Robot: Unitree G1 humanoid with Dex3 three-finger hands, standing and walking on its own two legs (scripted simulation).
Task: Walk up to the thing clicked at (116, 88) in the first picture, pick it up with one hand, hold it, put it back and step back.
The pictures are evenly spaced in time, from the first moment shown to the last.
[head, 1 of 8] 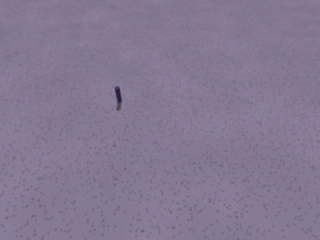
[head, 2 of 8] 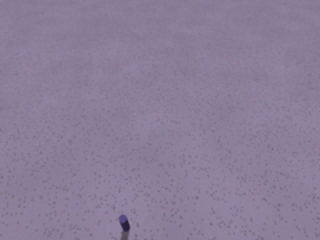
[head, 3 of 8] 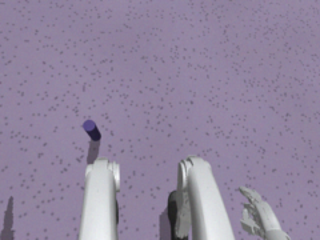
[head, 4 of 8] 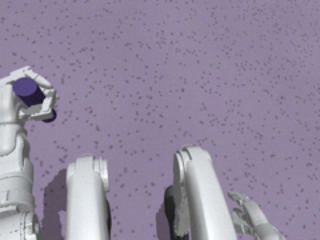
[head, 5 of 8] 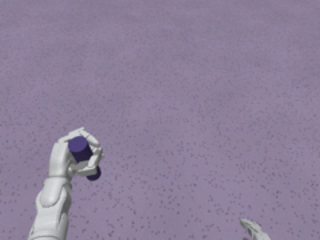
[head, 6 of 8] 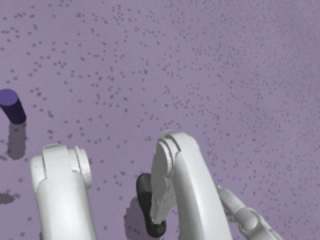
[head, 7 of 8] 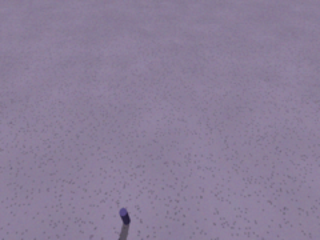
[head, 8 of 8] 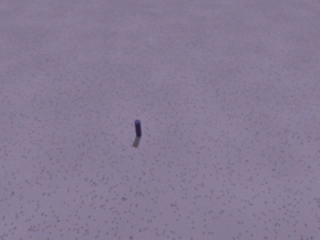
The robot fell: no
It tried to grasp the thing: yes
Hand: left
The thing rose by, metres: 0.68
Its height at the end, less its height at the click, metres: +0.00
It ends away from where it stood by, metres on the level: 0.02
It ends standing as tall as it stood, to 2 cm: yes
